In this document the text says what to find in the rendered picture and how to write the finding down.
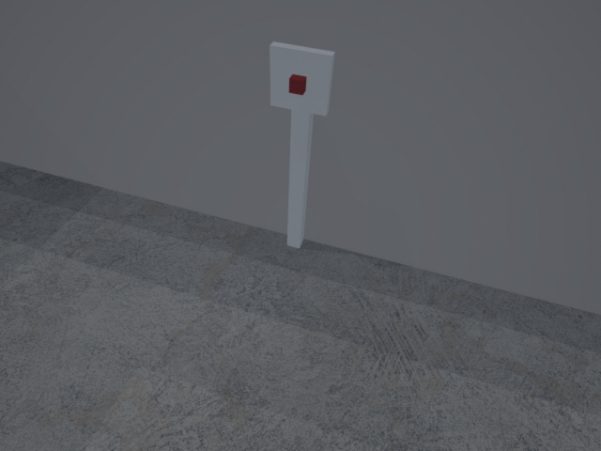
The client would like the button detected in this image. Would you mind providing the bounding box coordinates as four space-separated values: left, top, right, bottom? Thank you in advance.
289 74 306 95

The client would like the panel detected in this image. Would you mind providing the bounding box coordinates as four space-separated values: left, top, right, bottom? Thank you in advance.
270 41 335 248

